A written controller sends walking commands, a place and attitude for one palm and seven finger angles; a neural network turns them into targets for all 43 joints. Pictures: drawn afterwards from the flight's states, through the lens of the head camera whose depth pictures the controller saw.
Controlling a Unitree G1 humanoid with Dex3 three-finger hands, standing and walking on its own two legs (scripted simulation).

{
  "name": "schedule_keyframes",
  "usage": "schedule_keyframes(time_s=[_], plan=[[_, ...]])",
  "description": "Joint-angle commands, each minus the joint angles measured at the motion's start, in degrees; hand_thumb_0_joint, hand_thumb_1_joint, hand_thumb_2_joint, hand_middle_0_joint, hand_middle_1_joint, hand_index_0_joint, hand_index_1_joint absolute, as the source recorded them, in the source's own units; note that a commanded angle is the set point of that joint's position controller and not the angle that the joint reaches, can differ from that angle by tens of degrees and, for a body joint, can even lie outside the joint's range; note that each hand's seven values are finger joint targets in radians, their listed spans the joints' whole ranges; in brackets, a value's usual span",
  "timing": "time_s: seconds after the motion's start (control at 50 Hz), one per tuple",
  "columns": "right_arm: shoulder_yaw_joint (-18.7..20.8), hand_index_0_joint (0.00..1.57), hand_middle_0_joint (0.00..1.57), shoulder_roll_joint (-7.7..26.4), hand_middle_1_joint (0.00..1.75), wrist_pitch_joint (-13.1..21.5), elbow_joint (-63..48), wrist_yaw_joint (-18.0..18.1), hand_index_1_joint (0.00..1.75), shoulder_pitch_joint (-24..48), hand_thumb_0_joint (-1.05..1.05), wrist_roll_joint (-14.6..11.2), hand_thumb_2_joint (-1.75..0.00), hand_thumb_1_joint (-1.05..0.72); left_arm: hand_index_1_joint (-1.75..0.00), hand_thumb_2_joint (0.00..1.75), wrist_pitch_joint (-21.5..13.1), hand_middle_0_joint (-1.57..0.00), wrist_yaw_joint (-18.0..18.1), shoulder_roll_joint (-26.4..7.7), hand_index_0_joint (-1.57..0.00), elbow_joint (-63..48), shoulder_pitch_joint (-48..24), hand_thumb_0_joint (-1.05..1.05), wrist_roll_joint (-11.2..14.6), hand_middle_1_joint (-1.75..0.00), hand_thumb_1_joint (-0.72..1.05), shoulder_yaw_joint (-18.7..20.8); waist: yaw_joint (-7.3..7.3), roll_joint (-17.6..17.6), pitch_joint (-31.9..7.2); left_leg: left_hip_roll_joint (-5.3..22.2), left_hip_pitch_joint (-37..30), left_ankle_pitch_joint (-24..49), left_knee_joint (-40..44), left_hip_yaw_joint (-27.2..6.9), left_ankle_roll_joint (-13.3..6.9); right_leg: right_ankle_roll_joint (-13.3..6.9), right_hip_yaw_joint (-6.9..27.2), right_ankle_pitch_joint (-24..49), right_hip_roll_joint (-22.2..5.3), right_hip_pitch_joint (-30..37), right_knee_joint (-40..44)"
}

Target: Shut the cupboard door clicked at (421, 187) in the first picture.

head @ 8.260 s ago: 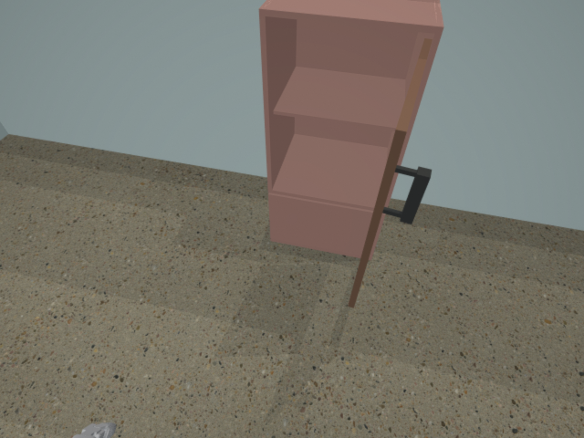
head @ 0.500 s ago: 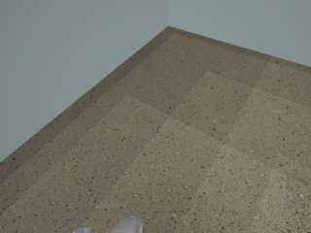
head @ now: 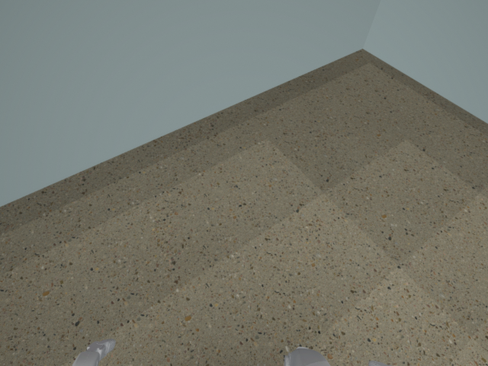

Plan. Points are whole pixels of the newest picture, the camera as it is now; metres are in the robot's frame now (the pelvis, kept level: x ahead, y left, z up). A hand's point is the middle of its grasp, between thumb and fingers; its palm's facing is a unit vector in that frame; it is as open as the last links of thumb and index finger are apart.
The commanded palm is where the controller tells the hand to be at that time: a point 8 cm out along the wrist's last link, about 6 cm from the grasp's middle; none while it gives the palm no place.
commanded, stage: walk to a spot facing it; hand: left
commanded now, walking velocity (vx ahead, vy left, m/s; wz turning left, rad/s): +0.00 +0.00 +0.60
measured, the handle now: out of the picture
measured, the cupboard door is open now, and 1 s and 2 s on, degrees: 82 82 82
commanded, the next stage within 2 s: none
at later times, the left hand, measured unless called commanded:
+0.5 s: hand out of the picture -0.01 +0.18 -0.16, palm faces +0.33 -0.91 -0.26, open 7.4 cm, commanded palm none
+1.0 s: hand out of the picture -0.02 +0.23 -0.15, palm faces +0.56 -0.80 -0.24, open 7.4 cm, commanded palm none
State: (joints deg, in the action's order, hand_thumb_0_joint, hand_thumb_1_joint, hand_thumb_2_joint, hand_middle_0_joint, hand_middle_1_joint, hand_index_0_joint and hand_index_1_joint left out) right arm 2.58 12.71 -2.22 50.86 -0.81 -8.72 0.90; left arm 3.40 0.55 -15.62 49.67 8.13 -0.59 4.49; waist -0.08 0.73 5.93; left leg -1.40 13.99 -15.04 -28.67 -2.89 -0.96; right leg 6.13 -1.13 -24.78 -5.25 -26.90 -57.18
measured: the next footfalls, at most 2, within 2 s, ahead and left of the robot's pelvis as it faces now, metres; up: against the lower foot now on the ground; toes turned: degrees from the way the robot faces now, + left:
right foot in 0.14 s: +0.06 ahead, -0.14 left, +0.00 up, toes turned +2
left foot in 0.58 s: -0.02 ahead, +0.10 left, +0.00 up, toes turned +28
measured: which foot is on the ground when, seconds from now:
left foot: down 0.00-0.14, up 0.16-0.56, down 0.58-1.00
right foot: up 0.00-0.12, down 0.14-0.58, up 0.60-1.00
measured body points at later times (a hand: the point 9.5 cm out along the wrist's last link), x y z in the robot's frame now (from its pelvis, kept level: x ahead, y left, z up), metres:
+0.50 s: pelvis +0.00 -0.04 +0.00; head +0.04 -0.03 +0.45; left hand -0.02 +0.22 -0.14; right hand +0.16 -0.26 -0.15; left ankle -0.06 +0.09 -0.69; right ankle +0.02 -0.14 -0.74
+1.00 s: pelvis +0.01 +0.00 +0.00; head +0.02 +0.01 +0.45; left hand -0.05 +0.27 -0.13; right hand +0.18 -0.18 -0.14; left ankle -0.05 +0.08 -0.74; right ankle +0.09 -0.12 -0.70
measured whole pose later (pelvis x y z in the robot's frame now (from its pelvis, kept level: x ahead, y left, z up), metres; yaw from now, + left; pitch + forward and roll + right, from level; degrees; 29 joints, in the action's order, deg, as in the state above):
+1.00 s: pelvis +0.01 +0.00 +0.00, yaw +35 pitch +1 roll -1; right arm 2.6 11.7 -1.2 53.1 -0.9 -14.9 1.2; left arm 2.3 -1.2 -14.0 50.9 9.3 -1.1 4.1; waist -2.2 -0.4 1.7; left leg -3.0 13.2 -14.0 -26.7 -5.9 -2.3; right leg 5.3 -1.9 -24.0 -3.4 -22.4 -45.8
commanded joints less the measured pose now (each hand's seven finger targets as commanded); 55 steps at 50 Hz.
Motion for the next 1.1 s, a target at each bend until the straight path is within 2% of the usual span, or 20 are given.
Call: schedule_keyframes(time_s=[0.0,0.08,0.1,0.12,0.14,0.24,0.44,0.52,0.54,0.56,0.58,0.62,0.7,0.8,0.92,1.0,1.02,1.04,1.06,1.08], plan=[[4.34,0.2,0.2,13.08,0.3,0.85,-3.67,0.84,0.3,-0.58,0.0,0.53,-0.9,-0.9,-0.3,0.9,-1.98,-0.2,0.35,-3.17,-0.2,-5.89,-0.69,0.0,0.25,-0.3,0.9,0.33,-1.51,-10.53,-8.52,12.97,-4.38,27.49,5.33,-14.41,-8.5,-0.65,-0.48,-0.24,2.21,3.07,9.35],[4.55,0.2,0.2,12.16,0.3,0.54,-4.7,0.77,0.3,1.7,0.0,0.03,-0.9,-0.9,-0.3,0.9,-3.29,-0.2,0.59,-4.31,-0.2,-4.97,5.95,0.0,0.47,-0.3,0.9,0.67,2.04,-8.13,-10.04,9.07,3.77,22.55,-1.71,-15.31,-4.73,-1.51,-1.42,12.2,3.33,18.81,30.36],[4.21,0.2,0.2,9.05,0.3,0.74,-5.09,0.48,0.3,0.51,0.0,-0.54,-0.9,-0.9,-0.3,0.9,-4.04,-0.2,0.99,-8.08,-0.2,-4.57,8.46,0.0,-0.22,-0.3,0.9,1.41,3.05,1.53,-11.97,4.24,11.65,9.33,-9.77,-11.07,-0.87,-3.65,6.3,16.43,-5.24,28.09,37.8],[3.59,0.2,0.2,5.47,0.3,0.71,-6.67,0.23,0.3,-0.52,0.0,-0.67,-0.9,-0.9,-0.3,0.9,-4.34,-0.2,1.42,-13.92,-0.2,-5.15,8.75,0.0,-1.14,-0.3,0.9,2.46,3.21,17.12,-11.32,-4.31,21.58,-18.55,-24.82,-0.43,3.83,-11.14,22.69,26.07,-22.31,30.53,40.64],[4.36,0.2,0.2,8.66,0.3,0.01,-5.92,0.49,0.3,-0.41,0.0,0.12,-0.9,-0.9,-0.3,0.9,-4.11,-0.2,1.62,-12.85,-0.2,-5.07,8.41,0.0,-0.41,-0.3,0.9,2.2,3.13,13.67,-11.19,-0.62,19.06,-20.22,-35.25,-4.0,3.22,-14.73,21.65,23.53,-24.58,22.94,41.12],[3.91,0.2,0.2,6.7,0.3,-1.24,-2.37,-1.13,0.3,-2.08,0.0,0.39,-0.9,-0.9,-0.3,0.9,-4.15,-0.2,1.52,-5.63,-0.2,-6.47,-0.67,0.0,-0.68,-0.3,0.9,0.08,-1.37,9.71,-4.48,2.78,18.23,-6.11,-43.19,0.68,5.17,-11.64,2.12,23.68,-13.19,16.01,39.26],[2.09,0.2,0.2,5.14,0.3,-0.66,-3.96,-1.13,0.3,4.73,0.0,-0.36,-0.9,-0.9,-0.3,0.9,-3.41,-0.2,1.4,-9.52,-0.2,-2.06,7.43,0.0,-1.23,-0.3,0.9,1.4,2.87,11.35,-7.87,3.37,11.38,-11.66,-18.8,7.38,4.87,-13.51,-4.03,36.03,-17.23,23.66,34.16],[2.17,0.2,0.2,6.45,0.3,0.39,-3.54,-0.81,0.3,0.19,0.0,-0.21,-0.9,-0.9,-0.3,0.9,-2.67,-0.2,0.94,-9.77,-0.2,-1.01,6.46,0.0,-0.72,-0.3,0.9,2.0,0.47,8.8,-9.82,2.59,-0.12,-1.68,-0.77,9.31,3.26,-9.19,-8.83,32.72,-16.28,19.65,25.2],[3.03,0.2,0.2,9.63,0.3,0.93,-2.91,-0.79,0.3,-3.37,0.0,-0.07,-0.9,-0.9,-0.3,0.9,-2.33,-0.2,0.68,-8.78,-0.2,-1.65,6.54,0.0,-0.1,-0.3,0.9,1.91,-1.87,1.52,-11.83,5.19,-10.14,7.21,5.64,5.12,1.67,-6.21,-10.24,26.11,-14.22,11.62,16.3],[4.91,0.2,0.2,16.86,0.3,1.39,-2.84,-0.42,0.3,-6.96,0.0,0.33,-0.9,-0.9,-0.3,0.9,-2.12,-0.2,0.11,-4.7,-0.2,-4.14,5.75,0.0,0.27,-0.3,0.9,1.24,-4.03,-18.03,-12.52,21.26,-18.72,28.4,7.87,-16.77,-5.63,-0.96,-11.82,-4.72,-5.3,-5.76,2.58],[5.19,0.2,0.2,19.31,0.3,0.88,-1.38,-0.04,0.3,-10.65,0.0,-0.02,-0.9,-0.9,-0.3,0.9,-1.77,-0.2,0.33,-4.23,-0.2,-6.44,1.19,0.0,-0.32,-0.3,0.9,0.26,-5.8,-16.65,-12.19,27.09,-15.8,35.59,7.86,-19.88,-11.52,-0.95,-6.02,-15.13,-3.31,-8.42,-5.17],[4.38,0.2,0.2,15.76,0.3,1.1,-1.8,1.38,0.3,-6.97,0.0,0.12,-0.9,-0.9,-0.3,0.9,-1.41,-0.2,0.72,-4.39,-0.2,-5.3,-2.11,0.0,-0.11,-0.3,0.9,0.71,-4.58,-15.27,-9.13,21.53,-9.71,27.87,7.95,-17.44,-10.5,-1.15,-0.2,-7.99,-3.22,-9.61,-10.96],[2.94,0.2,0.2,12.08,0.3,1.57,-3.95,1.36,0.3,0.43,0.0,0.06,-0.9,-0.9,-0.3,0.9,-1.28,-0.2,-0.01,-4.8,-0.2,-1.95,3.39,0.0,-0.28,-0.3,0.9,1.14,-0.33,-9.25,-7.37,14.1,-5.36,22.7,9.55,-9.1,-7.18,-0.56,0.26,2.98,-2.17,-4.84,-9.63],[3.13,0.2,0.2,11.91,0.3,1.92,-2.76,1.03,0.3,-3.53,0.0,0.28,-0.9,-0.9,-0.3,0.9,-1.86,-0.2,-0.62,-4.51,-0.2,-3.02,0.71,0.0,-0.58,-0.3,0.9,0.91,-2.17,-7.92,-6.38,13.84,-6.21,-2.96,14.07,-16.34,-8.81,-0.42,0.3,2.57,-0.76,-5.69,-0.97],[3.73,0.2,0.2,12.44,0.3,2.45,-1.25,0.94,0.3,-6.59,0.0,0.57,-0.9,-0.9,-0.3,0.9,-3.4,-0.2,-1.5,-3.67,-0.2,-5.4,-3.53,0.0,-0.52,-0.3,0.9,0.51,-3.26,-10.36,-5.18,13.4,-7.2,-8.9,13.78,-22.6,-10.0,-1.0,-0.33,-0.29,1.39,-4.19,11.42],[3.71,0.2,0.2,11.63,0.3,2.32,-1.72,1.03,0.3,-2.57,0.0,0.37,-0.9,-0.9,-0.3,0.9,-4.49,-0.2,-1.68,-3.01,-0.2,-2.96,4.84,0.0,-0.27,-0.3,0.9,0.65,1.52,-8.45,-7.5,8.7,4.47,-6.41,6.19,-20.4,-7.17,-1.88,-3.1,5.56,4.93,16.69,27.94],[3.36,0.2,0.2,9.45,0.3,2.54,-2.27,0.91,0.3,-1.18,0.0,-0.02,-0.9,-0.9,-0.3,0.9,-5.17,-0.2,-1.31,-5.11,-0.2,-1.7,9.72,0.0,-0.43,-0.3,0.9,1.43,4.51,-3.1,-8.36,4.94,14.73,-9.29,-0.58,-17.18,-4.66,-2.73,-0.1,7.33,1.97,29.86,36.14],[2.32,0.2,0.2,4.54,0.3,3.08,-3.33,0.7,0.3,-2.37,0.0,-0.65,-0.9,-0.9,-0.3,0.9,-5.85,-0.2,-0.36,-11.07,-0.2,-0.46,14.87,0.0,-1.31,-0.3,0.9,2.7,6.57,13.1,-10.93,-1.65,28.33,-16.5,-17.01,-6.09,-0.48,-7.14,17.3,-6.16,-15.12,42.4,44.42],[2.67,0.2,0.2,6.19,0.3,3.38,-5.29,0.4,0.3,0.91,0.0,0.33,-0.9,-0.9,-0.3,0.9,-5.28,-0.2,0.02,-13.68,-0.2,-0.32,16.62,0.0,-0.53,-0.3,0.9,2.52,7.42,14.76,-7.66,-1.21,33.73,-20.25,-28.35,-1.85,1.19,-11.66,29.03,-12.82,-25.1,37.26,48.82],[3.48,0.2,0.2,8.07,0.3,2.87,-5.37,-0.23,0.3,1.26,0.0,0.78,-0.9,-0.9,-0.3,0.9,-5.42,-0.2,0.26,-13.06,-0.2,-1.07,14.49,0.0,-0.34,-0.3,0.9,2.52,5.63,10.16,-5.2,1.96,32.43,-16.23,-35.24,-2.8,1.12,-13.05,29.88,-21.54,-25.88,28.52,51.22]])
